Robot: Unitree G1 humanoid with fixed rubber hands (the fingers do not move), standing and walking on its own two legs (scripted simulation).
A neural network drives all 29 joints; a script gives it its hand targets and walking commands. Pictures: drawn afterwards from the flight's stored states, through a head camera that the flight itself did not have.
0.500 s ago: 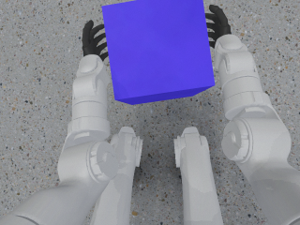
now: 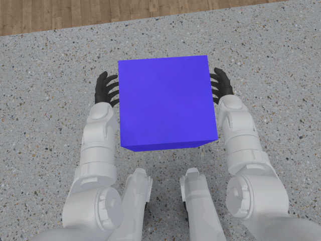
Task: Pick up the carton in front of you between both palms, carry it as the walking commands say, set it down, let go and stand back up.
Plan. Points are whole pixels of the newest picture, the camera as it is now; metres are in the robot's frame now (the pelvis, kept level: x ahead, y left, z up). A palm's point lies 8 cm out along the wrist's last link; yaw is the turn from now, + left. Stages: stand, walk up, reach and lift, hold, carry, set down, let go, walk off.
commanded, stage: reach and lift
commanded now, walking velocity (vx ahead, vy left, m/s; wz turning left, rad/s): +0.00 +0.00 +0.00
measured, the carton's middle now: (164, 112) +0.43 +0.00 -0.12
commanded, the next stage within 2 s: hold in 1.86 s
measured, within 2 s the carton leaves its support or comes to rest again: neither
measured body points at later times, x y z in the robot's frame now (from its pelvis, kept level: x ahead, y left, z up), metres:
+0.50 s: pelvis +0.05 +0.01 +0.14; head +0.14 +0.00 +0.58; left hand +0.40 +0.15 +0.11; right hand +0.41 -0.15 +0.10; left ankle +0.08 +0.14 -0.54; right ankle +0.08 -0.13 -0.54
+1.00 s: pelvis +0.07 +0.01 +0.20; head +0.03 +0.01 +0.65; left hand +0.38 +0.16 +0.22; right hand +0.36 -0.15 +0.21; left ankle +0.08 +0.14 -0.54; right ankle +0.08 -0.12 -0.54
